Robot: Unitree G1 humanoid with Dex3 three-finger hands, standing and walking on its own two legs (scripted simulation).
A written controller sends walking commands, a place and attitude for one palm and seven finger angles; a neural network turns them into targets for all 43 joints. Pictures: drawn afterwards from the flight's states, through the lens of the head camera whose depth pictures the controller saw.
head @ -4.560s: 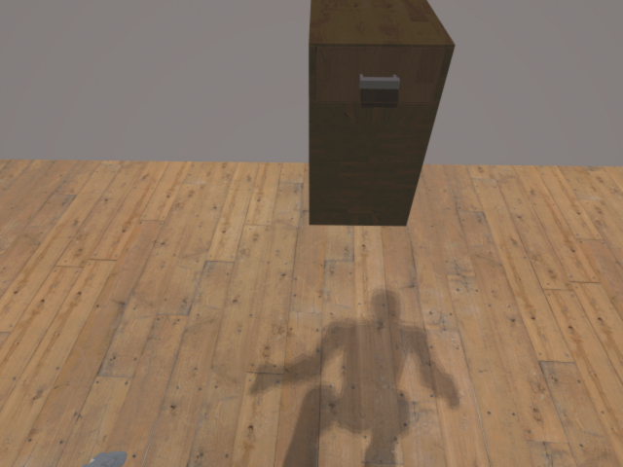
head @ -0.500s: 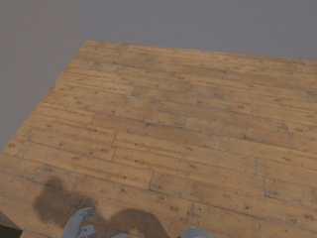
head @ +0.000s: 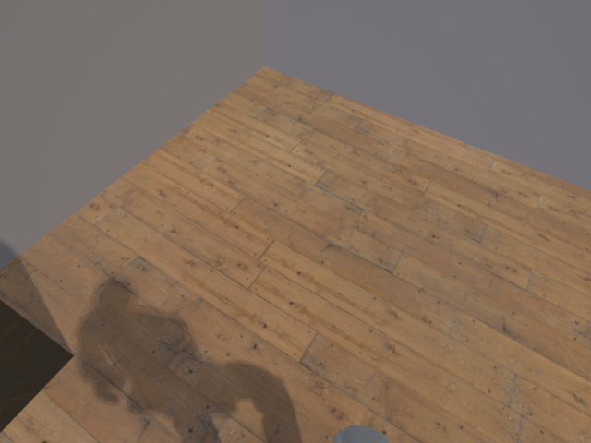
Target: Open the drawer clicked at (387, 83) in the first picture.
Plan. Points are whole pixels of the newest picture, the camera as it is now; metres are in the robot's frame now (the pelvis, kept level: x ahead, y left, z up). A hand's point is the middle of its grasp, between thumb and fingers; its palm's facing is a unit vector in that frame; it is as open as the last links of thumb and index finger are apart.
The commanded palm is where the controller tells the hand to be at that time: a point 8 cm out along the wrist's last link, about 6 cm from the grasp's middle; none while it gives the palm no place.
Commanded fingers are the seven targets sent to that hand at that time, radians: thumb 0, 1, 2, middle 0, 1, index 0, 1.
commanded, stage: turn to face it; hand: left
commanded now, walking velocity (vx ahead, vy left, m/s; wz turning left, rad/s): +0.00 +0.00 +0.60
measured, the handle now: out of the picture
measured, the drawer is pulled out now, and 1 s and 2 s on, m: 0.00 0.00 0.00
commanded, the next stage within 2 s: take the last steps up to it in 1.58 s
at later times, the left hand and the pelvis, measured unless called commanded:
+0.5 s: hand out of the picture +0.01 +0.15 -0.14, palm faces +0.30 -0.92 -0.27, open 7.4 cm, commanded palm none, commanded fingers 0.00 0.90 0.90 -0.20 -0.30 -0.20 -0.30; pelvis -0.02 -0.06 +0.01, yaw +18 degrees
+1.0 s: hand out of the picture -0.09 +0.20 -0.15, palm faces +0.58 -0.76 -0.29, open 7.4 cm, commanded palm none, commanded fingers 0.00 0.90 0.90 -0.20 -0.30 -0.20 -0.30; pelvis -0.03 -0.03 +0.01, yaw +35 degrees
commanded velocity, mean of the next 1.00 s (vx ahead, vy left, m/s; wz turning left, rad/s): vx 0.00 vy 0.00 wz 0.60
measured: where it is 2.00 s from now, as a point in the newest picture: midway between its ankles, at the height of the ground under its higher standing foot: outside the picture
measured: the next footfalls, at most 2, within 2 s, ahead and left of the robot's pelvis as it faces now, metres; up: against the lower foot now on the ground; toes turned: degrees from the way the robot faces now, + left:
right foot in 0.34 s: +0.05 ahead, -0.17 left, +0.00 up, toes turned +9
left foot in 0.72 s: -0.05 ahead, +0.09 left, +0.00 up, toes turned +33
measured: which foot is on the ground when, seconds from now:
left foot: down 0.00-0.32, up 0.34-0.70, down 0.72-1.00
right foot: up 0.00-0.32, down 0.34-0.72, up 0.74-1.00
